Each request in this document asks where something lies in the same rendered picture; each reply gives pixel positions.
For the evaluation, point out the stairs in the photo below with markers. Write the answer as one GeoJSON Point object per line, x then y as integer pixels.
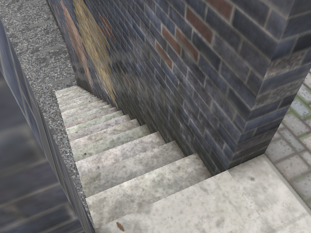
{"type": "Point", "coordinates": [123, 167]}

